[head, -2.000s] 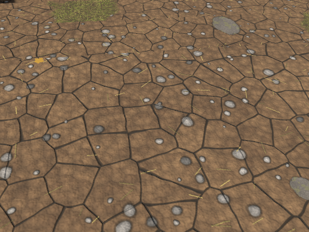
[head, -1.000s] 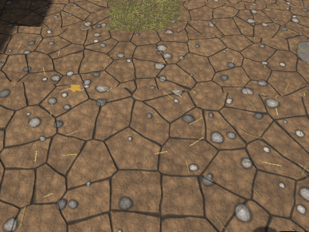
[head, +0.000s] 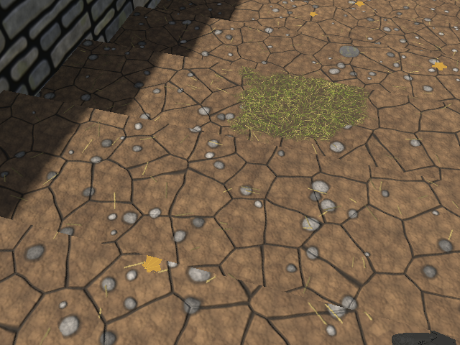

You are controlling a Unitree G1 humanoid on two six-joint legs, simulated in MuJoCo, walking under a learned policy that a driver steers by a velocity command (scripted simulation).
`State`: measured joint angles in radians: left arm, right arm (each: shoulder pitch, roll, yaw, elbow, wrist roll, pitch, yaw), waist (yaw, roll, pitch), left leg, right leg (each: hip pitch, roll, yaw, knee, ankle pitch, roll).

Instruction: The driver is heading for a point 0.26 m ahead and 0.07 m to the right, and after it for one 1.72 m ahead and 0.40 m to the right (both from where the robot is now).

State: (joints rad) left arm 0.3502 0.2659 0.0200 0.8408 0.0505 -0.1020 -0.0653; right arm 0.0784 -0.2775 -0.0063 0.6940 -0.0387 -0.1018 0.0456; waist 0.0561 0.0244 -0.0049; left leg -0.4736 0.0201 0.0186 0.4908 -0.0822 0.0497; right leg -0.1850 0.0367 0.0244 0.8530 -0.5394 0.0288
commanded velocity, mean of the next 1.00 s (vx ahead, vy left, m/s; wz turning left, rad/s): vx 0.07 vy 0.00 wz -0.32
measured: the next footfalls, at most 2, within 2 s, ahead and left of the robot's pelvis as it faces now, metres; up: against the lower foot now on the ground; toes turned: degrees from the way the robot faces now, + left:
right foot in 0.32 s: +0.10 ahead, -0.13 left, +0.00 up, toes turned -12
left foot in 0.82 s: +0.15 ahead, +0.10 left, +0.00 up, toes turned -19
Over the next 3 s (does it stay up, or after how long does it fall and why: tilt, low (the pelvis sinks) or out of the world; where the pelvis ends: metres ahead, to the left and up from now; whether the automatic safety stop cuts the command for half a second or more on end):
stays up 1.08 -0.38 -0.17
